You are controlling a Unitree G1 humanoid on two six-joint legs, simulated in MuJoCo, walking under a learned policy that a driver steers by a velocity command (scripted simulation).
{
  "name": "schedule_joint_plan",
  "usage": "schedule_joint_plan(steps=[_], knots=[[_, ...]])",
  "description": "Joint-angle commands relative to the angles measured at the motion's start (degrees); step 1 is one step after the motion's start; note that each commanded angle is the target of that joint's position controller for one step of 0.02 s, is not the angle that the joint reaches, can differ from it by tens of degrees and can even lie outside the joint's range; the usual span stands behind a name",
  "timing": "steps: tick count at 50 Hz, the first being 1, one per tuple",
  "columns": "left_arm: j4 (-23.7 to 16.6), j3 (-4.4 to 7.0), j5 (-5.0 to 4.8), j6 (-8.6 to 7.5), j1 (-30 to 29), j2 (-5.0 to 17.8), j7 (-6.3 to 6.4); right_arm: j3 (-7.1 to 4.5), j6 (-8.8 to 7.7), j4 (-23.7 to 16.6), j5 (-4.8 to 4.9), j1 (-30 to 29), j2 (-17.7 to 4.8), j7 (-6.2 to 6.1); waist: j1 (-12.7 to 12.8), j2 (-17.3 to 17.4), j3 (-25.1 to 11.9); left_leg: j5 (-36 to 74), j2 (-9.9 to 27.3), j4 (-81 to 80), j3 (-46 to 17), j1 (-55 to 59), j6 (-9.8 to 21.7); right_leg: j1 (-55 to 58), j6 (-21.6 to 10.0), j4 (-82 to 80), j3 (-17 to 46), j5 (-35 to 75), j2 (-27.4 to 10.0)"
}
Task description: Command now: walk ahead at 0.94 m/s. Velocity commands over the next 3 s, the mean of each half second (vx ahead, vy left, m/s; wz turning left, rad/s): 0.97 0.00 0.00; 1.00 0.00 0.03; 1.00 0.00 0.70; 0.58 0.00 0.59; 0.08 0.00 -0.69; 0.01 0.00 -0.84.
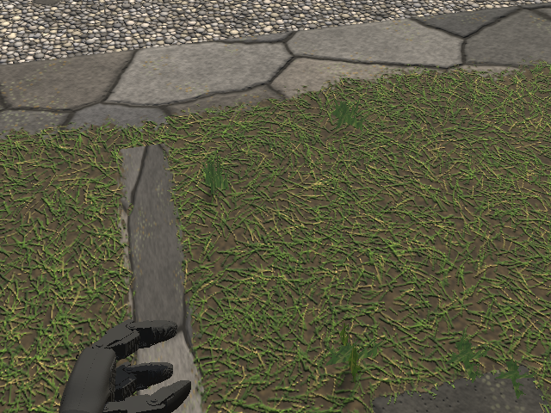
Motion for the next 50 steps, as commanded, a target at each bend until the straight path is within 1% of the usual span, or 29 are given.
schedule_joint_plan(steps=[1,2,3,4,5,6,8,11,13,15,18,22,23,25,26,27,28,29,30,31,32,33,34,35,37,41,45,48,50], knots=[[3.37,6.03,-1.11,1.08,27.26,13.71,1.55,-2.16,0.8,-3.87,-1.81,-5.04,-12.54,-0.25,21.41,12.22,-11.34,75.07,8.65,40.93,0.22,-26.25,7.24,46.35,-4.22,3.49,1.18,-7.2,2.06],[6.51,7.33,1.77,1.21,35.87,19.87,1.89,0.25,-0.66,-6.16,-1.46,1.75,-1.25,0.75,15.46,-10.44,-23.53,29.87,-1.9,68.3,-3.36,-50.91,5.02,70.62,-11.9,-2.54,31.99,-35.6,-14.28],[8.03,6.5,2.11,0.71,38.11,16.48,1.38,0.66,-3.66,-5.18,1.96,2.42,-0.95,1.29,15.07,-18.88,-31.69,1.88,-6.89,77.56,-13.93,-56.78,7.6,72.26,-12.81,-19.38,56.74,-53.59,-19.38],[9.44,5.06,2.0,0.45,34.34,10.87,1.32,-1.23,-4.41,-8.51,4.8,-7.63,-7.05,1.17,14.14,-15.88,-18.14,3.94,-3.46,81.76,-11.83,-63.94,9.52,64.16,-8.44,-23.35,52.07,-47.29,-17.76],[9.57,4.37,2.35,0.16,30.16,8.29,0.9,-1.06,-4.68,-10.45,5.01,-13.83,-7.54,0.95,12.7,-7.74,-10.48,7.31,-0.89,81.22,-9.5,-64.85,10.08,53.42,-7.0,-22.2,41.77,-36.43,-16.63],[9.51,3.84,2.99,-0.18,24.87,6.68,0.35,-0.97,-4.52,-11.47,3.45,-16.86,-6.34,0.7,9.32,-0.25,-6.69,11.41,1.75,77.99,-8.56,-61.38,10.33,41.82,-5.88,-22.05,33.86,-27.37,-14.18],[10.31,2.9,4.06,-0.59,19.28,3.11,-0.19,-0.92,-2.1,-11.47,2.42,-13.18,-3.31,1.15,2.76,-3.49,-3.89,15.29,5.81,74.56,-8.83,-54.77,10.45,27.26,-5.97,-23.19,24.62,-24.42,-10.4],[12.03,2.85,2.51,-0.94,18.6,4.4,0.37,-0.76,0.67,-12.5,2.1,-15.38,-3.07,0.55,0.31,-4.5,3.46,16.75,7.12,69.53,-6.87,-58.26,7.8,17.56,-7.12,-29.05,17.41,-22.81,-9.12],[12.81,2.8,2.43,-1.15,21.06,5.61,1.28,-1.0,0.55,-14.47,0.63,-21.13,-5.2,0.04,1.58,-3.58,6.77,24.23,7.53,62.28,-5.48,-63.14,5.58,17.59,-7.43,-30.88,13.95,-17.36,-8.06],[13.29,2.77,2.4,-1.26,25.04,6.53,2.18,-1.19,-0.37,-16.09,0.31,-27.3,-6.18,0.27,4.14,-1.43,7.31,33.17,6.7,51.53,-3.34,-63.9,4.77,20.73,-6.54,-31.42,10.59,-10.41,-6.89],[14.25,2.66,1.66,-1.23,30.86,8.38,3.26,-0.71,-1.67,-18.42,1.29,-35.19,-5.04,1.65,7.51,-0.4,7.55,43.25,4.47,36.86,-0.57,-59.81,4.87,26.97,-5.27,-33.68,7.49,-6.02,-7.33],[15.11,2.85,1.35,0.68,34.8,9.93,4.05,-0.59,-2.55,-21.54,2.13,-42.48,-5.14,4.08,9.17,-0.28,10.46,40.38,1.55,23.35,0.53,-61.33,5.77,42.24,-4.28,-32.97,4.89,0.04,-10.55],[15.02,3.04,1.55,1.21,34.65,10.6,4.1,-0.72,-2.71,-22.15,2.22,-42.61,-5.55,4.59,8.58,-1.43,9.93,37.61,0.46,21.85,1.21,-60.45,6.33,45.71,-4.02,-31.02,4.58,6.61,-11.58],[14.77,3.57,3.2,2.24,33.82,12.49,3.99,-2.11,-2.4,-22.08,2.67,-37.42,-8.9,4.48,4.57,-5.49,4.08,29.02,-3.9,23.64,3.91,-53.61,8.26,52.49,-2.95,-21.65,3.86,34.98,-12.61],[14.83,3.85,4.38,2.97,33.04,13.41,3.86,-3.26,-1.97,-20.96,3.18,-30.09,-11.51,4.0,0.24,-8.67,-1.18,24.41,-6.04,25.61,5.0,-46.01,9.84,54.26,-2.52,-12.01,3.39,48.52,-12.49],[14.19,3.65,4.89,3.59,30.39,13.11,3.85,-4.6,-1.31,-17.65,3.3,-16.97,-14.27,3.17,-6.76,-9.82,-8.04,23.2,-6.67,26.37,5.33,-29.54,11.4,47.62,-1.03,4.1,1.41,52.95,-10.74],[11.84,2.3,5.37,3.12,30.42,9.09,3.88,-5.62,-0.44,-14.37,2.24,-4.44,-19.37,2.03,-9.27,-1.69,-18.23,12.88,5.06,30.68,-10.67,-6.39,13.52,29.12,-0.44,26.34,2.38,34.04,-7.36],[12.25,-0.4,2.14,0.72,40.32,-2.05,2.32,-6.21,-1.08,-12.9,1.24,-1.82,-20.92,2.93,-1.38,23.48,-29.5,-16.05,17.4,15.26,-46.22,12.62,24.3,6.61,2.64,49.09,9.1,-19.02,6.35],[11.73,1.23,-0.53,-1.28,34.77,6.2,2.35,-4.73,-1.46,-11.62,0.4,-2.31,-13.87,2.92,-3.79,17.1,-25.7,-20.69,15.49,6.56,-52.07,10.99,19.68,0.44,-0.93,51.49,15.33,-21.09,3.14],[8.6,1.9,-2.24,-1.9,25.07,8.94,2.39,-3.95,-1.65,-11.68,-0.05,-5.75,-10.67,2.85,-3.63,11.67,-15.28,-10.98,14.17,7.91,-40.63,3.04,17.04,-3.05,-1.98,51.61,13.15,-19.94,0.64],[6.45,1.31,-1.09,-2.13,19.87,7.46,2.69,-3.64,-2.17,-11.6,-0.57,-10.12,-10.08,3.39,-1.22,0.13,-9.27,0.01,12.13,6.94,-33.38,-8.03,15.94,-1.51,-2.0,47.71,12.14,-17.28,-1.78],[5.89,1.62,0.22,-1.79,18.42,6.61,2.84,-3.23,-2.77,-11.76,-0.97,-13.92,-8.59,3.75,1.87,-2.21,-6.6,5.34,10.01,6.64,-27.68,-16.46,15.71,1.22,-1.83,43.0,12.01,-14.3,-4.17],[6.04,1.62,0.59,-0.81,20.5,5.63,2.5,-2.69,-2.92,-11.65,-1.43,-16.45,-7.09,3.9,4.91,-0.84,-4.82,6.64,8.15,5.69,-24.02,-22.68,15.67,4.36,-1.48,41.21,12.27,-12.58,-5.99],[6.57,1.68,0.68,0.21,21.93,4.83,2.39,-2.36,-2.84,-11.34,-0.87,-17.71,-5.88,4.02,6.53,0.44,-3.04,7.34,7.07,4.25,-21.23,-26.26,15.93,5.21,-0.92,39.39,11.71,-12.27,-6.88],[6.3,1.47,0.96,1.66,21.46,3.86,2.64,-2.33,-2.86,-10.2,0.57,-17.29,-6.62,3.76,7.99,1.75,1.18,8.05,6.5,0.81,-17.04,-31.58,16.17,3.28,0.66,35.28,10.29,-11.64,-8.62],[2.73,1.56,2.38,1.52,10.23,5.41,3.15,-2.52,-2.85,-8.83,0.38,-12.51,-8.63,2.16,4.7,0.83,6.88,18.41,5.0,-2.34,-9.97,-31.47,15.63,-5.2,4.08,20.63,7.29,3.35,-8.95],[-0.22,1.1,1.66,0.0,0.27,4.21,1.46,-2.1,-2.79,-7.4,1.19,-6.37,-9.49,0.93,1.0,0.64,8.44,23.77,3.68,-5.48,-3.53,-29.93,13.54,2.84,4.17,2.7,2.38,18.85,-4.84],[-3.03,1.49,1.13,-0.61,-4.55,5.06,0.12,-2.24,-1.69,-6.13,1.69,-3.59,-10.25,0.45,0.74,1.26,10.05,28.36,6.52,-3.93,-3.96,-20.17,12.94,2.68,3.51,-5.97,3.63,16.22,-2.91],[-3.87,2.47,1.04,-0.97,-3.04,7.38,-0.29,-2.81,-0.53,-6.3,1.39,-4.5,-12.01,-0.12,3.43,3.29,7.73,41.59,8.73,1.04,-5.73,-13.32,12.36,5.72,3.18,-8.49,3.94,10.79,-0.38]])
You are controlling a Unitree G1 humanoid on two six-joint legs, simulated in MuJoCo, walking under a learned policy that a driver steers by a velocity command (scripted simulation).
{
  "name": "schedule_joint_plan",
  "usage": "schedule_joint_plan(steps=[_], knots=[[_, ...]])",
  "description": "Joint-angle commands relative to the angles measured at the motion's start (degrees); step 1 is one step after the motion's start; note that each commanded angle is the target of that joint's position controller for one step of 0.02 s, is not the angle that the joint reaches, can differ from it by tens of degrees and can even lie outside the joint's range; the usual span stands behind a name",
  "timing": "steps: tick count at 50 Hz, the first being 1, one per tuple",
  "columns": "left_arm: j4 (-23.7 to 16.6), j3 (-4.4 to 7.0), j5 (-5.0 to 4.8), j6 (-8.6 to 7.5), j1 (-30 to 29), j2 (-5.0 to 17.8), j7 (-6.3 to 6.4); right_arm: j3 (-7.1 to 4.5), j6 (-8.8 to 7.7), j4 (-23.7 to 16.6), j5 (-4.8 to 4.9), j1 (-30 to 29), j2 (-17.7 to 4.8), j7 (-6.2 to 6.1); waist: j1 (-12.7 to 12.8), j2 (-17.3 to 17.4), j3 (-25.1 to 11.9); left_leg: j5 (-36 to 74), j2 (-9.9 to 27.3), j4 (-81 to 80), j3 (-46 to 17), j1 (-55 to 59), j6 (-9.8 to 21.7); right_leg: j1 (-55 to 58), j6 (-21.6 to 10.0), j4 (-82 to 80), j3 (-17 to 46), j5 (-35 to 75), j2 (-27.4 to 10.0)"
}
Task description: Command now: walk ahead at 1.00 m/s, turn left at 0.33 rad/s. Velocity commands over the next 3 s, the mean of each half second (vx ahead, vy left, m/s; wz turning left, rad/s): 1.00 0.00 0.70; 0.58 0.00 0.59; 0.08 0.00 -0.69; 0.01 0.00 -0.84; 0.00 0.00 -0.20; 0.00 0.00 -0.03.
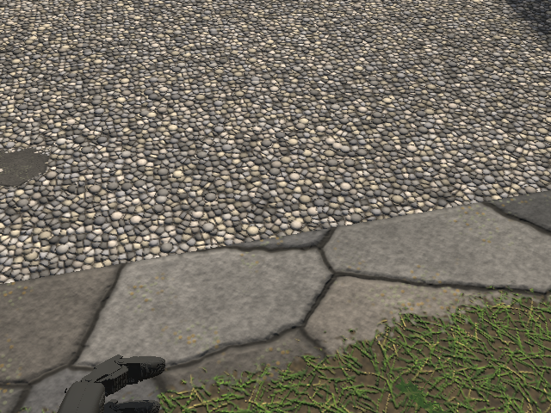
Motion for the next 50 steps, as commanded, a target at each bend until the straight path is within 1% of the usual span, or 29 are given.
schedule_joint_plan(steps=[1,3,4,5,6,7,8,9,10,12,14,17,22,25,27,28,29,30,31,32,33,34,37,39,41,43,46,49,50], knots=[[-5.41,3.04,-0.52,-1.34,-2.49,8.52,-0.24,-3.01,1.2,-2.03,-0.68,-0.15,-12.57,-1.07,6.7,6.88,4.16,47.74,16.24,5.37,-6.48,-5.81,7.91,10.85,-0.67,-1.98,-0.39,-6.91,4.48],[-1.47,5.46,-1.87,-0.5,17.11,13.39,1.39,-3.26,2.64,-2.61,-2.83,-3.71,-14.2,-0.78,18.21,10.21,-8.18,59.58,13.77,29.25,-5.25,-11.05,5.77,33.78,-2.49,2.12,-1.43,-15.24,5.49],[1.17,6.3,-0.63,0.34,29.79,18.07,2.76,-1.72,2.22,-5.01,-3.96,-3.44,-8.97,-0.71,20.74,3.63,-19.31,42.48,10.33,50.49,-5.45,-28.7,4.71,56.81,-3.38,8.55,12.72,-25.5,-7.24],[2.91,6.92,1.81,-0.03,31.89,20.5,1.58,0.98,0.45,-4.92,-0.28,10.05,3.22,0.51,11.28,-21.84,-31.0,-4.26,0.13,70.27,-9.64,-48.46,2.78,73.26,-12.1,-6.93,46.08,-59.23,-18.5],[2.8,5.54,1.85,-0.64,30.53,13.0,1.4,-0.49,-0.28,-5.17,3.25,3.52,-4.81,-0.04,14.34,-18.53,-25.82,-2.66,2.8,75.81,-11.82,-53.27,4.04,69.2,-8.56,-16.2,50.66,-64.45,-17.13],[3.12,4.92,1.32,-0.9,26.19,9.97,1.52,-1.42,-0.3,-7.81,3.91,-5.19,-7.79,-0.57,14.81,-12.78,-15.47,0.94,4.99,77.56,-9.6,-57.98,4.14,61.8,-6.21,-15.78,40.04,-55.39,-16.66],[3.39,4.83,1.53,-1.05,22.47,9.37,1.45,-1.4,-0.25,-9.2,2.56,-10.08,-7.78,-0.97,13.45,-2.84,-10.44,4.44,7.68,75.48,-8.88,-56.58,4.07,52.49,-5.17,-15.39,31.33,-42.67,-15.24],[4.36,4.77,2.46,-1.31,19.62,8.24,1.25,-1.86,0.07,-9.89,1.31,-11.8,-7.1,-0.8,10.73,0.33,-6.46,7.19,10.1,72.23,-8.92,-53.51,4.18,43.33,-5.07,-15.84,24.24,-33.85,-13.56],[5.23,4.23,3.33,-1.61,17.5,5.91,1.28,-2.2,1.19,-9.91,1.58,-9.51,-6.03,-0.22,7.66,-1.3,-5.56,8.65,12.32,70.85,-9.86,-49.61,4.21,37.89,-5.02,-16.58,19.21,-29.73,-12.46],[6.4,4.03,1.93,-1.53,14.3,4.16,1.12,-2.56,3.69,-10.25,2.47,-8.52,-4.18,0.29,5.33,-3.67,-1.43,7.56,14.44,68.48,-8.77,-49.18,4.01,32.73,-4.54,-19.45,9.69,-26.16,-11.07],[7.13,4.47,1.28,-1.48,13.19,5.58,1.2,-2.54,5.23,-11.91,1.76,-11.55,-3.45,0.32,4.69,-2.86,3.29,9.85,15.45,67.36,-7.57,-53.02,3.66,29.27,-3.96,-21.72,2.89,-21.91,-10.65],[6.8,4.8,2.5,-1.24,12.78,7.53,1.96,-2.75,5.45,-14.01,1.31,-15.67,-4.7,0.56,4.3,-0.76,6.91,19.78,14.52,60.36,-6.53,-57.29,2.68,28.71,-3.75,-23.76,-5.58,-16.29,-8.15],[6.82,5.15,2.32,-0.35,18.25,11.42,3.5,-2.56,4.07,-18.06,0.94,-26.07,-5.85,3.19,7.89,3.57,10.05,30.34,11.52,44.53,1.52,-60.83,4.48,39.76,-1.2,-23.81,-14.46,-4.72,-8.06],[5.67,5.85,2.21,1.16,18.5,15.69,4.65,-3.69,3.38,-19.62,1.51,-26.0,-8.29,4.76,5.43,0.07,5.76,27.88,4.79,38.39,10.54,-49.51,6.49,45.74,1.07,-15.65,-18.18,32.33,-8.12],[4.05,6.79,1.29,2.7,15.31,18.92,4.93,-5.93,4.61,-17.89,2.48,-13.33,-12.63,4.44,-2.97,-6.5,-1.18,18.36,0.77,41.15,11.92,-34.71,8.43,46.21,-0.54,0.83,-17.68,55.18,-10.36],[2.36,7.04,0.54,2.75,11.71,19.19,4.41,-8.32,5.65,-14.64,2.06,-0.34,-17.52,3.72,-9.41,-6.85,-7.04,14.75,-0.3,40.17,9.26,-17.88,10.62,39.42,-1.64,15.89,-15.44,54.15,-10.26],[2.07,6.26,-0.35,2.0,8.53,15.62,3.53,-9.88,6.33,-11.22,2.45,9.4,-19.83,2.23,-13.83,-0.85,-7.93,17.14,0.99,32.14,3.14,-3.47,13.27,27.99,0.42,39.59,-15.12,24.46,-3.4],[-1.08,2.81,1.0,-0.78,11.06,2.22,2.53,-8.97,6.28,-10.55,0.94,4.11,-20.48,2.4,-2.88,23.38,-1.77,18.48,5.13,28.15,-16.19,1.51,18.62,5.17,2.37,64.4,-8.58,-43.41,10.0],[-5.64,1.51,-0.62,-3.79,16.26,1.88,1.87,-6.64,3.83,-14.41,-1.74,-0.67,-16.82,2.95,3.53,23.41,-14.8,-3.48,16.14,13.7,-48.89,8.11,27.65,-7.12,0.29,69.65,6.91,-45.61,11.21],[-6.78,2.76,-1.39,-5.24,8.05,8.74,1.75,-6.29,2.5,-15.8,-1.57,-1.19,-13.1,3.24,0.25,11.4,-10.85,-2.73,17.23,5.56,-51.83,2.94,23.33,-7.31,-2.01,63.89,9.2,-40.26,8.31],[-7.8,3.21,-1.78,-5.28,5.81,9.07,2.09,-6.03,1.31,-16.12,-1.51,-4.85,-12.72,3.71,4.16,1.34,-3.57,6.04,16.44,5.59,-47.13,-6.79,21.18,-6.47,-2.11,57.21,8.23,-36.79,6.81],[-6.67,3.34,-0.17,-4.44,7.28,8.6,2.74,-5.87,0.61,-17.18,-1.08,-9.36,-12.6,3.96,7.55,-5.86,-1.9,16.08,14.9,7.97,-41.85,-15.52,19.69,-1.61,-0.7,52.86,8.62,-35.0,4.54],[-6.29,4.76,1.74,-0.74,9.44,10.94,3.28,-6.23,1.2,-19.84,-0.18,-16.42,-13.64,1.58,11.09,-5.35,-0.59,37.61,8.99,9.09,-26.54,-31.57,16.97,9.81,4.82,38.26,7.61,-33.96,0.94],[-8.16,3.94,2.9,0.17,4.23,7.56,3.69,-6.06,2.2,-19.23,0.0,-16.33,-12.93,-0.83,9.4,-3.65,0.36,49.33,3.39,11.7,-16.26,-37.1,14.03,12.61,6.73,25.43,2.2,-25.3,3.16],[-7.01,2.72,2.83,0.44,3.35,3.82,3.27,-5.55,3.94,-17.13,-0.11,-12.5,-10.7,-2.5,5.48,1.57,-4.03,48.39,-0.66,14.83,-8.4,-35.45,9.43,17.47,6.82,11.74,-1.32,-8.55,5.52],[-7.25,2.42,2.21,-0.06,-0.42,3.28,2.15,-4.77,4.58,-14.79,-0.19,-6.78,-8.39,-3.05,0.92,4.59,-6.09,39.56,1.04,14.8,-8.96,-30.65,6.99,18.64,6.09,4.1,-1.9,4.58,6.43],[-7.71,3.44,1.77,-0.64,-2.92,6.05,0.77,-4.25,4.31,-13.71,-1.36,-7.28,-7.36,-2.89,-0.1,6.93,-3.88,34.19,5.42,18.13,-11.03,-24.38,6.75,15.61,2.98,-0.87,-0.61,3.08,5.55],[-4.67,5.73,1.61,-1.57,9.01,10.56,-0.31,-4.89,3.99,-15.48,-2.04,-13.67,-9.63,-2.91,6.7,7.03,-6.54,50.15,6.2,32.25,-8.78,-18.85,4.29,20.61,-0.93,-4.51,-2.43,-1.94,8.58],[-3.27,6.44,1.85,-1.81,17.21,12.46,-0.45,-4.75,4.04,-17.51,-2.55,-16.53,-9.31,-3.06,10.52,4.02,-10.89,41.97,2.78,47.36,-5.98,-23.64,2.1,30.99,-3.07,-4.28,3.03,11.43,4.77]])
Over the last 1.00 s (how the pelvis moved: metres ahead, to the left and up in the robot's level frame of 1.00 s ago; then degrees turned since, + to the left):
0.88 0.00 0.02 1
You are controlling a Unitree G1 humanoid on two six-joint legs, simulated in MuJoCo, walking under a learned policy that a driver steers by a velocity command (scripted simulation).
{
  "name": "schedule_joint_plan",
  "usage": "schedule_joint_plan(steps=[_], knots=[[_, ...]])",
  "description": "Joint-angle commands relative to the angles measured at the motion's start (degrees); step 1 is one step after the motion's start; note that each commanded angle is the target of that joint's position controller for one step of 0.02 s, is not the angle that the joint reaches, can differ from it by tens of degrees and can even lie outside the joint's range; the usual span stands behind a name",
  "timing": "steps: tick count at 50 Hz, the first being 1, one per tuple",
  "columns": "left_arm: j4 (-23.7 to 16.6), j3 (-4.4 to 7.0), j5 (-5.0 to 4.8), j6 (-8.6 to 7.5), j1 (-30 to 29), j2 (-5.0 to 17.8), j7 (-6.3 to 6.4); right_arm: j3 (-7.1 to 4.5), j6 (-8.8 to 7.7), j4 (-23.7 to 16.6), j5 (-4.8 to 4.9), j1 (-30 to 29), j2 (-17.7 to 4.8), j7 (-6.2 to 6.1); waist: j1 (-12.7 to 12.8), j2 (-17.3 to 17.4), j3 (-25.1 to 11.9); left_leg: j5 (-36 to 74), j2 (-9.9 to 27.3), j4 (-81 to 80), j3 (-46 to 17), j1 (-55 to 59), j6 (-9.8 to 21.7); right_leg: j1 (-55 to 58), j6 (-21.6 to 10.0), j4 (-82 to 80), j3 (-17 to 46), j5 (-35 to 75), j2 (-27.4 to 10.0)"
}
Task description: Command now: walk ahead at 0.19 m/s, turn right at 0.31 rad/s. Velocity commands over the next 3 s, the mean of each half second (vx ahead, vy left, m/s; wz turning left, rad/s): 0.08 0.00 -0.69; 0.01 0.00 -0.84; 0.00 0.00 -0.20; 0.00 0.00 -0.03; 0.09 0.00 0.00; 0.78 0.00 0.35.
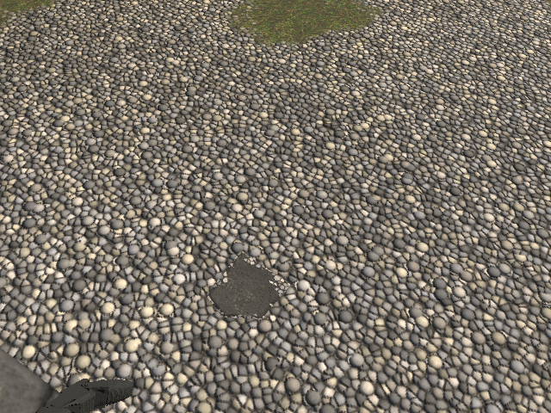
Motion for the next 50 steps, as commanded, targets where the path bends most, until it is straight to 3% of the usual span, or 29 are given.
schedule_joint_plan(steps=[1,2,3,4,5,6,8,11,14,17,20,21,22,23,24,25,26,27,30,32,34,40,43,45,46,47,48,49,50], knots=[[-2.13,3.89,1.3,-1.08,12.39,12.8,-0.58,-0.65,-0.41,-5.88,-1.94,4.06,-2.83,-0.02,2.94,-9.41,-16.8,2.19,0.86,40.22,3.16,-19.48,-7.62,34.88,-12.63,0.64,25.84,33.59,-14.9],[-3.56,4.09,1.31,-0.11,9.68,13.68,-0.14,-0.19,-0.46,-5.68,-0.43,11.17,-4.61,1.2,0.3,-14.23,-22.66,-9.33,-1.38,50.84,-2.82,-32.05,-9.48,45.25,-21.63,-4.87,47.5,17.36,-22.81],[-5.89,3.87,-0.11,1.25,6.58,11.09,0.66,-0.68,0.04,-5.51,0.38,6.63,-8.83,1.8,2.97,-5.95,-20.9,-4.23,2.43,54.53,-5.7,-35.81,-9.09,42.9,-19.6,-6.27,46.41,-2.47,-21.15],[-6.77,3.08,-0.68,2.71,5.98,8.64,1.48,-0.72,0.71,-7.14,0.01,-1.33,-9.41,1.83,5.06,2.33,-16.3,0.04,3.65,52.09,-4.51,-36.07,-8.57,35.31,-15.97,-7.37,40.52,-13.73,-17.32],[-6.91,2.73,-0.99,3.7,6.09,8.79,1.94,-0.36,1.33,-8.5,-0.86,-5.66,-7.74,1.63,4.51,7.65,-11.39,2.25,4.19,47.57,-3.8,-35.41,-8.24,26.71,-13.88,-9.83,37.41,-19.2,-14.23],[-7.02,2.91,-1.08,4.19,5.64,9.6,2.37,-0.16,1.85,-9.6,-1.25,-6.72,-6.72,1.46,2.93,7.13,-9.07,3.95,4.98,41.98,-3.93,-33.05,-7.93,20.99,-12.57,-11.4,35.56,-22.71,-11.65],[-7.48,3.05,-1.22,5.28,4.13,8.63,2.65,0.31,2.16,-9.18,-0.55,-5.99,-4.47,1.26,1.23,1.75,-5.78,3.81,5.57,27.1,-2.11,-28.25,-7.72,14.8,-9.38,-12.97,29.88,-23.02,-6.16],[-6.89,4.36,-1.39,6.96,6.88,10.75,3.54,0.37,1.49,-8.05,-0.2,-7.83,-3.3,0.48,2.47,-1.98,-9.36,3.97,3.23,14.25,-0.83,-22.22,-9.17,15.27,-9.28,-11.31,28.78,-14.3,-4.85],[-7.53,5.24,-2.13,8.59,6.67,11.72,4.47,-0.12,1.19,-7.03,0.48,-9.49,-4.5,0.67,3.42,-4.4,-10.22,10.3,2.81,7.05,-2.39,-19.86,-9.44,15.87,-7.52,-11.17,30.88,-20.84,-4.79],[-7.87,5.56,-2.07,9.84,7.3,11.33,4.92,-0.53,0.52,-6.67,0.94,-11.77,-4.93,1.2,4.71,-6.49,-8.67,11.88,2.33,0.11,-3.1,-16.93,-8.9,15.86,-6.16,-11.27,33.64,-27.9,-3.93],[-8.59,5.67,-2.35,10.35,6.32,10.97,5.01,-1.39,-0.51,-5.26,1.24,-9.72,-6.22,1.69,3.29,-7.49,-7.95,16.32,3.85,-11.65,-3.28,-9.15,-7.19,14.87,-4.45,-9.11,35.86,-30.57,-2.44],[-8.81,5.27,-2.62,10.35,6.52,9.88,4.93,-1.94,-0.61,-4.58,1.07,-8.13,-7.53,1.55,2.62,-5.89,-8.69,19.41,7.64,-16.81,-4.3,-3.0,-5.57,11.76,-2.82,-5.95,34.36,-35.1,-0.36],[-9.03,4.49,-2.69,10.48,8.46,7.49,4.8,-2.52,-0.27,-5.05,-0.19,-7.97,-10.65,1.27,3.78,2.22,-11.16,17.23,18.16,-18.81,-13.45,4.12,-0.32,4.68,-0.63,3.62,28.26,-43.67,3.81],[-10.2,4.43,-3.08,9.86,9.48,7.1,4.25,-2.91,0.2,-5.49,-2.4,-10.03,-12.94,1.32,5.66,18.19,-9.58,21.01,28.23,-21.8,-24.8,2.54,6.66,-3.51,1.94,20.4,14.39,-44.16,9.65],[-8.98,5.8,-2.1,9.16,10.26,12.72,3.71,-2.24,-0.12,-7.08,-2.95,-12.79,-9.16,1.1,5.99,15.1,-7.82,22.07,30.17,-21.71,-24.59,-0.88,7.82,-6.0,4.27,30.79,13.35,-39.52,4.31],[-7.48,6.27,-2.03,9.39,11.35,14.1,3.5,-1.52,-0.01,-8.05,-1.9,-15.52,-6.68,0.6,6.54,11.12,-6.1,21.07,26.8,-20.45,-17.75,-3.23,5.73,-5.37,5.1,34.76,11.75,-35.44,2.84],[-6.09,6.02,-1.78,10.01,12.75,12.76,3.82,-1.14,0.28,-8.54,-0.78,-16.63,-5.85,0.2,6.59,8.57,-5.18,20.57,23.52,-19.58,-12.97,-3.66,3.81,-5.88,5.91,38.91,10.38,-32.32,2.18],[-5.71,5.43,-1.59,10.44,13.83,11.19,3.78,-0.88,0.62,-8.56,-0.21,-16.58,-5.88,-0.08,6.09,7.84,-3.86,22.42,22.6,-19.42,-10.22,-4.26,3.67,-7.48,6.66,44.18,9.07,-30.43,1.43],[-7.95,4.2,-2.43,10.52,10.06,9.13,3.37,-0.67,1.29,-7.99,-0.93,-13.42,-6.81,-0.46,3.54,8.97,-2.11,27.94,20.96,-20.14,-2.7,-2.36,4.97,-10.89,8.74,44.6,3.62,-26.78,-2.71],[-9.73,3.69,-2.47,10.3,6.4,8.52,3.22,-1.1,1.76,-7.1,-1.21,-10.21,-8.09,-0.5,0.99,9.88,-2.8,30.38,22.32,-19.97,-1.24,2.36,6.3,-12.64,10.13,40.21,2.59,-26.13,-5.08],[-10.73,3.27,-2.23,10.18,5.14,7.78,2.87,-1.72,2.06,-6.44,-1.14,-8.78,-9.65,-0.24,0.13,10.46,-4.1,32.87,24.11,-19.61,0.4,4.99,7.12,-11.63,10.54,36.04,2.07,-26.69,-6.77],[-10.92,3.0,-1.9,10.98,4.33,6.97,2.0,-3.2,1.92,-5.5,0.04,-10.48,-12.26,1.49,1.01,11.98,-5.8,36.8,26.97,-18.03,8.53,2.79,5.74,-0.18,7.58,22.29,-2.6,-26.89,-7.02],[-11.33,3.43,-1.84,11.99,3.63,7.06,1.43,-3.7,1.21,-4.27,1.83,-9.36,-12.67,2.46,1.65,12.54,-6.65,39.08,28.52,-14.21,9.53,3.13,3.85,6.25,4.37,12.44,-3.75,-28.4,-5.15],[-9.3,4.24,-1.55,12.11,8.48,7.73,1.54,-3.33,1.03,-2.91,3.35,-9.01,-11.21,2.67,4.87,10.36,-7.87,36.32,26.39,-6.47,13.01,-1.13,-0.68,17.88,0.57,-2.23,-4.03,-17.84,-2.38],[-8.15,5.72,-1.47,11.85,12.43,12.24,2.45,-2.46,0.79,-2.2,2.25,-6.14,-8.49,2.96,5.37,1.65,-10.02,26.19,22.11,3.84,16.85,-11.82,-5.4,31.22,-2.42,-5.04,3.8,0.65,-6.57],[-9.34,6.54,-1.0,11.22,12.84,19.03,3.55,-0.58,0.51,-5.36,-1.51,-6.11,-4.69,3.53,3.08,-17.71,-11.5,-11.92,14.64,22.5,18.15,-32.29,-10.88,42.61,-11.25,-0.16,24.05,28.95,-23.06],[-10.31,5.8,0.9,9.68,12.56,16.52,3.09,-1.61,0.54,-5.44,-0.95,-10.19,-8.02,2.88,8.0,-11.37,-17.22,-12.98,12.72,32.2,8.04,-35.42,-11.79,37.2,-19.3,-2.47,26.87,24.05,-27.34],[-9.32,4.8,1.11,8.61,11.53,14.07,2.61,-2.17,1.06,-5.51,1.06,-13.18,-10.32,2.37,8.28,-6.21,-14.25,-8.28,13.77,34.68,5.88,-34.88,-10.79,33.89,-17.03,-3.78,20.2,17.54,-23.15],[-8.51,4.28,0.19,8.03,8.17,12.26,2.81,-2.03,1.49,-5.07,1.51,-12.65,-9.33,1.75,6.07,-4.96,-10.75,-3.61,14.15,32.14,5.19,-35.37,-10.02,30.75,-13.51,-4.3,16.46,10.81,-19.42]])
Over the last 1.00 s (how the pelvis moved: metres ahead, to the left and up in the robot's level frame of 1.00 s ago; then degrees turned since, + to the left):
0.79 0.18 -0.01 41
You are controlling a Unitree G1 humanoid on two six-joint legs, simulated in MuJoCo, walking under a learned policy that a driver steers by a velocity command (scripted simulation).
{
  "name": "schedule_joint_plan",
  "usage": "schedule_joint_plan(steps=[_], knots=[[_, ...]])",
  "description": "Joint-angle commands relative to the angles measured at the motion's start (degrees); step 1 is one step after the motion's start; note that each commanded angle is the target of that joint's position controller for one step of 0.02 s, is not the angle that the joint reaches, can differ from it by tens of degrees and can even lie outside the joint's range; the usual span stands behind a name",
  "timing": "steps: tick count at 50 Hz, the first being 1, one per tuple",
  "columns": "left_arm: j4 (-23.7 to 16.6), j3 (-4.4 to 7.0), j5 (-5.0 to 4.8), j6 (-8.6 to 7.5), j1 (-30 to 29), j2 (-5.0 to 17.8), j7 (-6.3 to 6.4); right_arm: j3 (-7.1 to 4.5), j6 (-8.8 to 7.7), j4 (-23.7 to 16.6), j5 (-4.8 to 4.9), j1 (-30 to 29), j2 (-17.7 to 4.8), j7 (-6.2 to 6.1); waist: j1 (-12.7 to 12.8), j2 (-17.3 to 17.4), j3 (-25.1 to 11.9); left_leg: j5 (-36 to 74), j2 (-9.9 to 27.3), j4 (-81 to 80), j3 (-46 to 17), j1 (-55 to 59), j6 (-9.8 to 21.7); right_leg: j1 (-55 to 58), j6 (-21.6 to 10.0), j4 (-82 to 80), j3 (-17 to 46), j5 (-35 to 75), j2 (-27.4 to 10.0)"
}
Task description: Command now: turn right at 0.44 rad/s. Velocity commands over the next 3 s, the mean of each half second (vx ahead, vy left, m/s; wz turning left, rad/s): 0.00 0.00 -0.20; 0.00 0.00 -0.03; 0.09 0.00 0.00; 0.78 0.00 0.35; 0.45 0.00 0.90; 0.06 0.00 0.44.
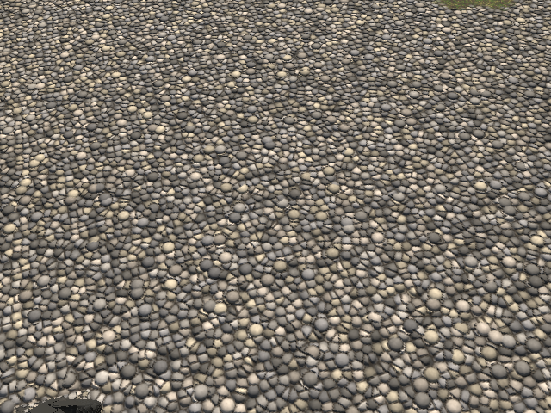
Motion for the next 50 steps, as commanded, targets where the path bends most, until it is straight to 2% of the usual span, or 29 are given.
schedule_joint_plan(steps=[1,2,4,8,10,12,14,15,16,17,18,19,20,22,26,32,41,50], knots=[[-2.1,2.27,-0.61,-2.26,2.11,8.09,0.73,-0.62,-0.23,-5.01,0.03,-4.35,-4.69,-1.35,3.73,-8.16,-11.24,3.19,-0.34,9.11,-6.51,-14.77,0.08,17.89,-12.04,-11.12,15.21,33.26,-15.0],[-2.21,1.82,-0.75,-2.16,-0.34,7.88,1.03,-0.75,0.18,-4.43,-0.47,-2.43,-4.91,-1.54,2.02,-8.82,-10.6,6.68,-1.2,9.34,-6.01,-11.34,-0.37,14.08,-11.75,-11.66,13.23,34.82,-13.88],[-1.96,1.15,0.08,-2.34,-1.94,6.91,1.42,-0.55,0.38,-3.26,-0.33,0.8,-4.23,-1.46,0.49,-8.84,-11.3,10.72,-2.27,7.19,-5.65,-6.72,-0.87,11.39,-11.8,-12.67,11.17,34.54,-12.47],[-0.13,0.67,0.19,-2.56,-1.95,6.1,1.61,1.05,0.55,-3.44,-0.26,-0.15,-1.18,-1.17,1.62,-9.48,-9.91,12.28,-2.1,-7.74,-6.06,-0.65,-0.55,9.88,-11.39,-12.89,10.55,27.81,-11.52],[0.99,0.7,0.32,-2.47,-1.17,6.59,1.31,1.17,0.61,-3.81,-0.22,-0.76,-1.57,-0.92,2.54,-10.29,-8.94,10.82,-2.56,-12.69,-5.66,2.67,-0.04,8.34,-12.02,-12.89,12.03,23.83,-12.03],[2.13,0.31,0.17,-2.5,-0.8,5.98,0.89,1.11,0.56,-3.86,-0.03,-0.55,-2.01,-0.76,2.83,-10.48,-7.76,10.6,-3.05,-17.66,-5.41,5.58,0.69,7.11,-12.04,-12.59,13.94,20.14,-12.22],[3.11,-0.6,-0.48,-2.63,-2.07,4.11,0.67,1.49,0.1,-3.08,-0.37,1.67,-0.72,-0.46,0.47,-9.07,-6.93,19.49,-3.83,-30.04,-4.39,12.66,2.17,4.62,-9.56,-10.94,13.79,15.13,-10.33],[4.17,-1.26,-0.32,-2.99,-0.16,2.39,0.62,1.69,-0.24,-2.97,-1.29,2.2,-1.01,-0.38,0.36,-6.95,-7.31,27.58,-2.51,-34.75,-6.58,17.68,2.98,2.92,-6.59,-10.26,13.21,10.57,-8.16],[4.63,-1.67,0.9,-3.48,2.22,1.19,0.52,1.24,-0.51,-3.62,-1.94,2.44,-4.42,-0.66,2.61,-0.77,-8.46,40.35,3.14,-34.31,-12.4,21.81,4.75,0.71,-3.02,-6.65,10.56,3.71,-4.08],[5.29,-1.54,1.2,-3.72,5.89,0.62,0.38,1.01,-0.63,-3.07,-1.42,-0.45,-5.54,-0.65,6.66,7.33,-8.48,34.06,4.74,-32.97,-12.9,17.12,8.19,2.96,-0.43,-7.57,6.21,-0.62,-0.32],[5.78,-1.35,1.55,-3.47,2.57,2.47,0.67,1.67,-0.86,-3.75,-0.94,-2.15,-1.86,-0.24,4.1,6.43,-7.18,23.91,2.75,-34.25,-12.34,12.22,8.47,6.65,1.2,-7.7,5.43,1.38,-0.31],[5.77,-0.74,1.0,-3.13,0.22,3.98,0.87,2.07,-1.11,-3.67,-1.23,-1.86,-0.81,-0.05,2.67,4.43,-5.65,20.03,1.05,-34.52,-10.86,11.14,7.17,6.4,1.0,-6.93,5.43,2.4,-0.18],[5.96,-0.79,0.72,-2.71,-0.37,3.24,1.14,2.08,-1.43,-3.34,-1.37,-1.51,-1.25,-0.02,2.46,4.13,-5.28,19.96,0.23,-34.2,-10.05,10.95,6.18,6.48,0.56,-6.54,5.53,3.72,-0.35],[6.6,-0.86,0.74,-2.08,0.68,2.44,1.35,2.42,-2.18,-2.86,-1.17,-0.49,-0.69,-0.11,2.32,4.0,-5.01,20.49,-0.15,-33.8,-9.34,11.33,5.68,6.53,0.35,-7.02,6.29,5.61,-0.72],[8.74,-0.8,0.46,-2.33,2.03,1.46,1.52,2.83,-2.19,-2.52,-0.94,0.41,-0.15,-0.58,1.79,1.09,-5.46,23.02,-0.78,-32.42,-8.49,13.07,5.87,6.47,0.73,-6.95,6.25,8.69,-0.82],[12.08,-0.49,0.26,-2.36,3.94,1.4,2.12,3.16,-2.05,-1.6,-0.74,0.29,0.34,-0.67,1.9,-1.38,-5.38,25.38,-1.36,-32.19,-8.07,13.83,6.51,7.81,1.74,-7.06,6.29,11.69,-1.09],[17.22,-0.07,0.07,-1.95,5.47,1.94,3.18,3.28,-2.08,2.34,-0.54,0.82,0.78,-0.41,2.24,-1.26,-4.37,27.19,-2.05,-33.71,-7.67,14.22,6.8,10.11,2.48,-7.88,6.16,13.53,-1.49],[22.37,-0.01,-0.07,-1.87,5.64,1.66,3.7,3.28,-1.97,7.26,-0.38,1.65,0.51,-0.63,2.19,-0.82,-3.37,27.06,-2.4,-35.51,-7.73,15.0,7.01,10.84,2.9,-9.31,5.47,12.97,-1.45]])
Over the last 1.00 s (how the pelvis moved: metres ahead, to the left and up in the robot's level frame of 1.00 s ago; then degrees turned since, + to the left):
0.13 -0.01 0.02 -52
